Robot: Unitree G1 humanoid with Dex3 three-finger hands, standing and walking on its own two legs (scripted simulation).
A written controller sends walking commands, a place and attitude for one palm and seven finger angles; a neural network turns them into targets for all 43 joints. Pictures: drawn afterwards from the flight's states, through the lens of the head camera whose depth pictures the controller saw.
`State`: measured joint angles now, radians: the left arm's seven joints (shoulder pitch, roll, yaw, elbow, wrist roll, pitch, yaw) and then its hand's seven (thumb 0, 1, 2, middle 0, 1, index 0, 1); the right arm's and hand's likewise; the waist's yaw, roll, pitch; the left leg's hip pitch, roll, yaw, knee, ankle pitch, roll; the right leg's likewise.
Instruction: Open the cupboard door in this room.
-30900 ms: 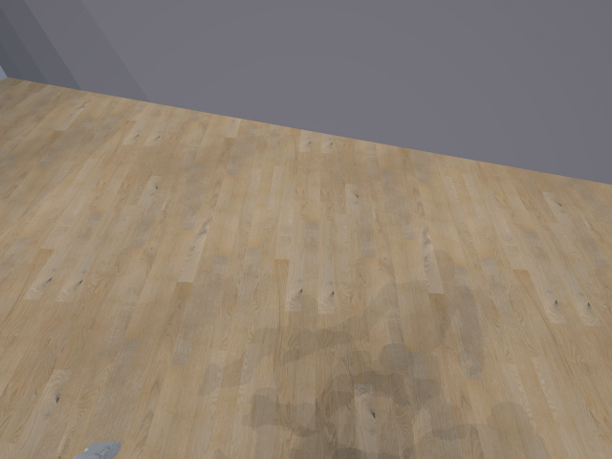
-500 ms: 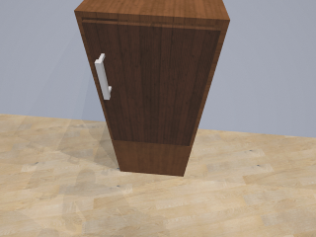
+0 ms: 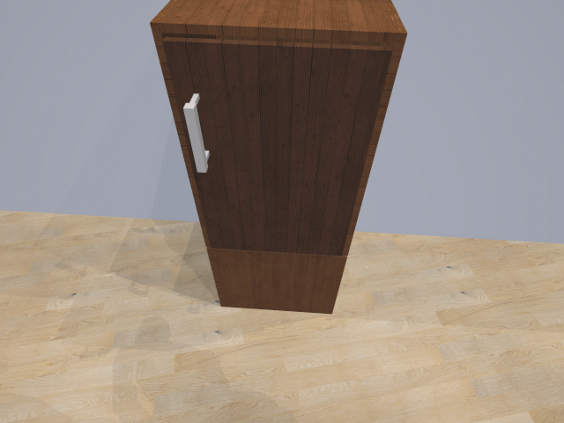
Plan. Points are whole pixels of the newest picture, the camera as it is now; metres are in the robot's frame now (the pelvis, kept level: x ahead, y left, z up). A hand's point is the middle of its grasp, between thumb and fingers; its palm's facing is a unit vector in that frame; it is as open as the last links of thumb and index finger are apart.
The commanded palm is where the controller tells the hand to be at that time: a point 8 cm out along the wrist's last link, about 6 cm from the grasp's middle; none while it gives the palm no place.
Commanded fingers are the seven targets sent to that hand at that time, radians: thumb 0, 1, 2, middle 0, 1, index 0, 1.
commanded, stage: come to a stop and stand still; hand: left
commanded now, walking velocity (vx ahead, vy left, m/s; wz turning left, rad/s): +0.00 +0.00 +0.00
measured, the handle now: (199, 134) +0.62 +0.20 +0.07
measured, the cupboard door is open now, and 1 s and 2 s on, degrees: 0 0 0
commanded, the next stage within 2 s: look again from close up in 0.46 s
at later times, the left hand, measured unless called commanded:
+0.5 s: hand out of the picture -0.01 +0.17 -0.17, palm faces +0.03 -0.98 -0.18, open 7.4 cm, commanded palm none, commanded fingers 0.00 0.90 0.90 -0.20 -0.30 -0.20 -0.30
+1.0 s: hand out of the picture +0.00 +0.17 -0.17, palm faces +0.03 -0.98 -0.20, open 7.4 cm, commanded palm none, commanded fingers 0.00 0.90 0.90 -0.20 -0.30 -0.20 -0.30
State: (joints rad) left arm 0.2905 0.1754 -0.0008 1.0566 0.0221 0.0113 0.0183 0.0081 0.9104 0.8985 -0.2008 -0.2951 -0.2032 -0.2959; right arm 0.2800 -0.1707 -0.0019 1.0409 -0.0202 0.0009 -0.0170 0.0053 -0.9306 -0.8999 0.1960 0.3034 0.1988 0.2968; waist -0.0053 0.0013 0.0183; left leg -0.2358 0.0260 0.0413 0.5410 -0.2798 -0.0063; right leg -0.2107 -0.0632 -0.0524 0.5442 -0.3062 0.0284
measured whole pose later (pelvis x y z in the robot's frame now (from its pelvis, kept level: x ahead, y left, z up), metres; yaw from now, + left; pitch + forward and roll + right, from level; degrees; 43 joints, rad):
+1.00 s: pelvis +0.00 -0.01 +0.01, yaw +0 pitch -1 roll +0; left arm 0.27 0.18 0.01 1.11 0.02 -0.01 0.02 0.01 0.91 0.90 -0.20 -0.29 -0.20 -0.30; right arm 0.25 -0.16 0.00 1.12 -0.02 -0.02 -0.02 0.01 -0.91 -0.90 0.19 0.30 0.20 0.30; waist 0.01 -0.01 0.03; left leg -0.21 0.03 0.03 0.45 -0.23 -0.02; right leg -0.18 -0.05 -0.06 0.46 -0.26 0.02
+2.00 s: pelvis +0.06 +0.01 +0.00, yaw +3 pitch -1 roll +0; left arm 0.20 0.17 0.05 1.02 0.03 0.04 0.03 0.01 0.93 0.90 -0.20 -0.30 -0.20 -0.30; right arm 0.22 -0.16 -0.04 1.04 -0.02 0.01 -0.04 0.02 -0.94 -0.90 0.19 0.30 0.20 0.30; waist 0.01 -0.04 0.05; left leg -0.27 0.01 0.11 0.57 -0.27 0.02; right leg -0.31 -0.04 -0.12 0.61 -0.30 -0.03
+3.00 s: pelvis +0.08 +0.00 +0.01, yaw +1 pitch +0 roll +1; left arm 0.24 0.17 0.00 1.08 0.02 -0.02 0.03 0.01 0.93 0.90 -0.20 -0.30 -0.20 -0.30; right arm 0.27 -0.17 0.01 1.11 -0.02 -0.03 -0.02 0.00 -0.91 -0.90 0.19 0.30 0.20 0.30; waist -0.01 0.01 0.01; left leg -0.20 0.02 0.13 0.44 -0.24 0.01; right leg -0.20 -0.01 -0.04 0.49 -0.28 -0.02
